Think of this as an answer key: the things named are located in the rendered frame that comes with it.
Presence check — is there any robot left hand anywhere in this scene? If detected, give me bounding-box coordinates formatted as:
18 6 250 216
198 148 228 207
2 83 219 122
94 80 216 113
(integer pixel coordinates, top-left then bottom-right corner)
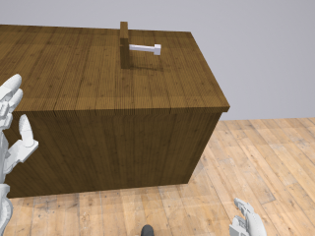
0 74 38 184

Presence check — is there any robot right hand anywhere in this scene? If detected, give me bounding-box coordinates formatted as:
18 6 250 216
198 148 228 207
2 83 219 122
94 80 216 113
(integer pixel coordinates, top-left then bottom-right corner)
229 198 268 236

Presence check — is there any counter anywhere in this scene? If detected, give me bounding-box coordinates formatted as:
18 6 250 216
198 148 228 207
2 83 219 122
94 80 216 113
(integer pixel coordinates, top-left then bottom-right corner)
0 22 230 199

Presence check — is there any tap lever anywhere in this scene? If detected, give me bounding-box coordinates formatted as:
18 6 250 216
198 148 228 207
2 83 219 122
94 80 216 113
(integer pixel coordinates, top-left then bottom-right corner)
129 44 161 55

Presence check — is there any robot left foot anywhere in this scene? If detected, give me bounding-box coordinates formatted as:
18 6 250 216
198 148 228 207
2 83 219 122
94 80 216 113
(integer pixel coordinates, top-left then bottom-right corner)
141 224 155 236

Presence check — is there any left robot forearm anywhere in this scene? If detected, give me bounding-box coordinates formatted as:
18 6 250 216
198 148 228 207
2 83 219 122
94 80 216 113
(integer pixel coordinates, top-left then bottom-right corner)
0 183 14 236

